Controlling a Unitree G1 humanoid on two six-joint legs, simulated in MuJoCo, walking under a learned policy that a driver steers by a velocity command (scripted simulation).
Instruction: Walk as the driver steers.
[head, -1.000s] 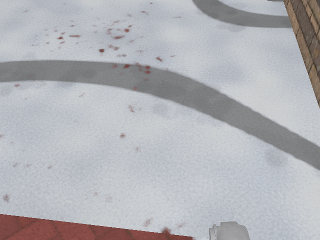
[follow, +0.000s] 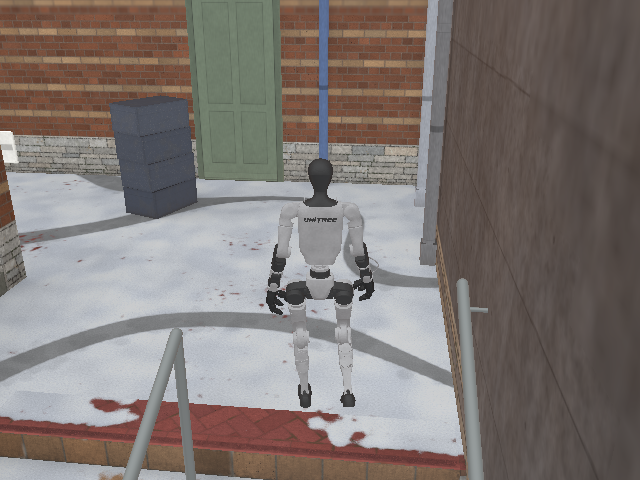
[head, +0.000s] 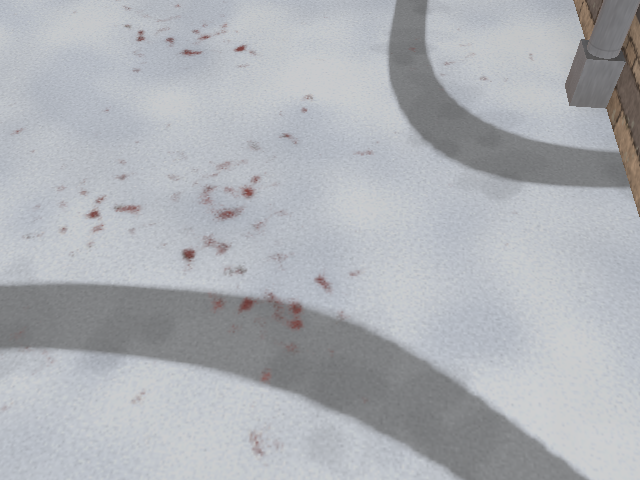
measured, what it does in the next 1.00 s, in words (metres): walks ahead: right foot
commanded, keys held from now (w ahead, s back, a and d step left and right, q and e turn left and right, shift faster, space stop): no key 0.90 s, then w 0.10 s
